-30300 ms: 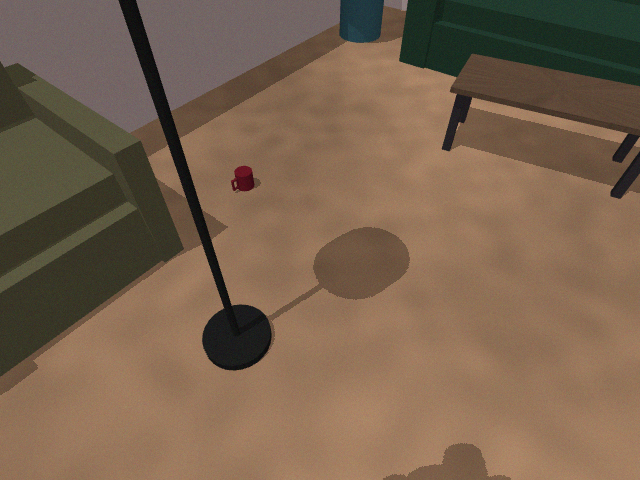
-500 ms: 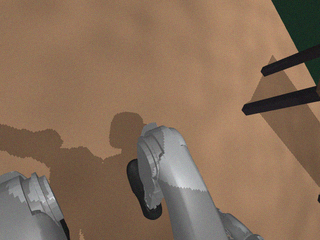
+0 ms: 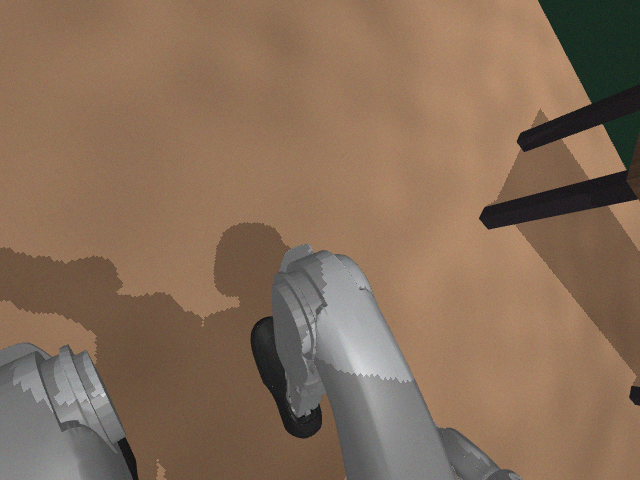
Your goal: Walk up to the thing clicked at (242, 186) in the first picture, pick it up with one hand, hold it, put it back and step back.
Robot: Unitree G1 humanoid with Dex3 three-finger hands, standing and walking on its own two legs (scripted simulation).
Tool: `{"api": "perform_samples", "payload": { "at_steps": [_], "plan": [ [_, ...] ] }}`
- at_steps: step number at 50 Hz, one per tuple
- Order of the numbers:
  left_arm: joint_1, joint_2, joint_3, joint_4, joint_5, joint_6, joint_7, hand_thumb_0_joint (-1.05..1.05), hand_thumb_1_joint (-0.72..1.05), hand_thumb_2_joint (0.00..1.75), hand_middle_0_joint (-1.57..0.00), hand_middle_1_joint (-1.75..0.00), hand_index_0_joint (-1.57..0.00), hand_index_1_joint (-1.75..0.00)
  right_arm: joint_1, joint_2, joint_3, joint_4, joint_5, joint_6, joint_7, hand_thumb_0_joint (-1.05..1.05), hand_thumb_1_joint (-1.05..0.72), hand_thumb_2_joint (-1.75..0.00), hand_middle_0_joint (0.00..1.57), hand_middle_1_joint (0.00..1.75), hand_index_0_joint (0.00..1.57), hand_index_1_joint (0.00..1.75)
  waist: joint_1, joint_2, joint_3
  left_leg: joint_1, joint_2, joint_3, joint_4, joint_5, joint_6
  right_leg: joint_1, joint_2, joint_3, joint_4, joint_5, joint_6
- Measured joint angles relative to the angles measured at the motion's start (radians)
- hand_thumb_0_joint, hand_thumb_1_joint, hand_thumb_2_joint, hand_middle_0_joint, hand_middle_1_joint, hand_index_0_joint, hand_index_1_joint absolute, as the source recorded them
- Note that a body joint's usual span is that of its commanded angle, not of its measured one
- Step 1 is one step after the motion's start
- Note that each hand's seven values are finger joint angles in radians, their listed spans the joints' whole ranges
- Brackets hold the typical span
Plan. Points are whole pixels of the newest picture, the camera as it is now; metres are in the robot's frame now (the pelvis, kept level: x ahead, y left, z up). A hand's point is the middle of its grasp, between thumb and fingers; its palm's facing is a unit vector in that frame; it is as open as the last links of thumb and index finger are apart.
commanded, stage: close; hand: left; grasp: from above
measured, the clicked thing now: out of the picture +0.46 +0.35 -0.26
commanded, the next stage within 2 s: settle in 0.22 s
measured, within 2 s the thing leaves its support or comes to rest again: leaves its support in 0.70 s
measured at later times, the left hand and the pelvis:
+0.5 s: hand out of the picture +0.46 +0.33 -0.24, palm faces -0.44 -0.16 -0.88, open 11.5 cm; pelvis +0.00 +0.00 +0.00, yaw +0 degrees
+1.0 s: hand out of the picture +0.46 +0.36 -0.16, palm faces -0.42 -0.11 -0.90, open 10.8 cm; pelvis +0.01 +0.00 +0.02, yaw +3 degrees
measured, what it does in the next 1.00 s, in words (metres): stands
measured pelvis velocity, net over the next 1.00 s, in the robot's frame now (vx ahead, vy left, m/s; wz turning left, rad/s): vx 0.01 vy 0.00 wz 0.05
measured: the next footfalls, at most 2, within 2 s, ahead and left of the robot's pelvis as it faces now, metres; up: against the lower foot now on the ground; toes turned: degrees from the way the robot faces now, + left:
none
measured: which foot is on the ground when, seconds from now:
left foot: down 0.00-1.00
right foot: down 0.00-1.00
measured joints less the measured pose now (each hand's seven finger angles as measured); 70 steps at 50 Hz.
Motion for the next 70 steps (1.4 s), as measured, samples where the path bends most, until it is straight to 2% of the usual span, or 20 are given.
{"api": "perform_samples", "payload": {
  "at_steps": [18,27,33,38,43,47,54,61,70],
  "plan": [
    [-0.005,0.011,-0.003,-0.003,-0.003,-0.002,0.001,0.00,-0.32,0.99,-0.41,-1.10,-0.39,-1.07,0.000,-0.007,0.004,-0.012,0.003,0.004,-0.010,0.00,-0.91,-0.90,0.20,0.30,0.20,0.30,-0.002,-0.003,0.012,-0.001,0.002,0.001,-0.005,0.008,0.004,0.000,0.002,0.000,-0.007,0.010,0.002],
    [0.009,-0.001,0.008,-0.029,0.001,0.013,-0.016,0.01,-0.32,1.01,-0.42,-1.09,-0.40,-1.08,0.014,-0.005,-0.005,-0.007,0.005,0.011,-0.014,0.00,-0.92,-0.90,0.20,0.30,0.20,0.30,0.001,0.001,0.000,-0.004,0.000,0.002,-0.008,0.008,0.004,-0.001,0.000,-0.001,-0.010,0.008,-0.002],
    [0.051,-0.032,0.056,-0.109,0.013,0.024,-0.049,0.00,-0.28,0.98,-0.44,-1.07,-0.43,-1.06,0.039,-0.010,-0.033,-0.004,0.011,0.016,-0.010,0.00,-0.93,-0.90,0.20,0.30,0.20,0.30,0.016,0.017,-0.024,-0.012,-0.004,0.005,-0.012,0.005,0.001,-0.009,-0.007,-0.001,-0.009,0.000,-0.021],
    [0.103,-0.072,0.079,-0.226,0.004,0.043,-0.079,0.00,-0.22,0.89,-0.45,-1.03,-0.45,-1.02,0.056,-0.010,-0.080,0.008,0.025,0.027,-0.001,0.00,-0.92,-0.90,0.20,0.30,0.20,0.30,0.039,0.041,-0.062,-0.025,-0.009,0.012,-0.017,0.000,-0.001,-0.022,-0.014,0.003,-0.007,-0.011,-0.025],
    [0.132,-0.136,0.055,-0.334,-0.031,0.073,-0.132,0.00,-0.18,0.82,-0.45,-0.99,-0.46,-0.98,0.064,-0.004,-0.137,0.031,0.054,0.046,0.013,0.00,-0.92,-0.90,0.20,0.30,0.20,0.30,0.076,0.074,-0.118,-0.036,-0.013,0.033,-0.034,-0.003,-0.002,-0.038,-0.026,0.018,-0.006,-0.023,-0.037],
    [0.139,-0.181,0.027,-0.376,-0.062,0.103,-0.196,0.01,-0.16,0.79,-0.46,-0.96,-0.47,-0.95,0.054,0.002,-0.177,0.034,0.078,0.070,0.018,0.00,-0.92,-0.90,0.20,0.30,0.20,0.30,0.101,0.103,-0.152,-0.032,-0.014,0.054,-0.056,-0.002,0.000,-0.040,-0.034,0.034,-0.013,-0.033,-0.035],
    [0.142,-0.238,-0.015,-0.435,-0.096,0.104,-0.306,0.01,-0.16,0.78,-0.50,-0.91,-0.51,-0.89,0.025,0.013,-0.205,0.024,0.109,0.123,-0.001,0.00,-0.92,-0.90,0.20,0.30,0.20,0.30,0.139,0.131,-0.166,0.006,-0.013,0.083,-0.110,0.010,-0.003,-0.016,-0.044,0.056,-0.043,-0.030,-0.020],
    [0.128,-0.241,-0.010,-0.446,-0.086,0.059,-0.361,0.01,-0.17,0.77,-0.53,-0.88,-0.54,-0.86,0.022,0.014,-0.206,0.001,0.123,0.163,-0.043,0.00,-0.92,-0.90,0.20,0.30,0.20,0.30,0.141,0.132,-0.161,0.022,-0.020,0.083,-0.142,0.038,-0.017,-0.006,-0.052,0.054,-0.062,-0.011,-0.022],
    [0.122,-0.227,0.004,-0.459,-0.068,0.033,-0.356,0.01,-0.16,0.76,-0.53,-0.87,-0.54,-0.85,0.047,0.016,-0.215,0.016,0.126,0.204,-0.084,0.00,-0.92,-0.90,0.20,0.30,0.20,0.30,0.136,0.127,-0.168,0.027,-0.019,0.087,-0.156,0.058,-0.023,-0.010,-0.050,0.059,-0.068,0.010,-0.020]
  ]
}}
